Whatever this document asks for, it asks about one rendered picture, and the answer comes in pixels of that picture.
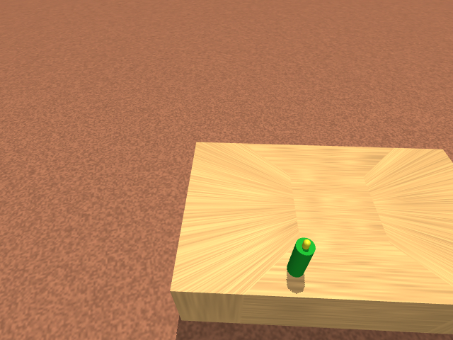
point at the bottle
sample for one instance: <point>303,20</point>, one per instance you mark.
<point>301,255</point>

